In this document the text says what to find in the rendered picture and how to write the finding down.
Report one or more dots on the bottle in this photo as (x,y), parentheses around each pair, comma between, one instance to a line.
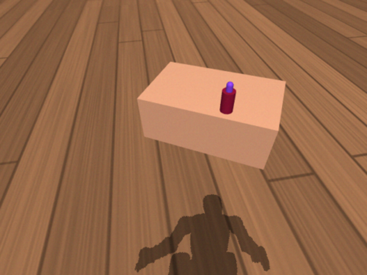
(227,99)

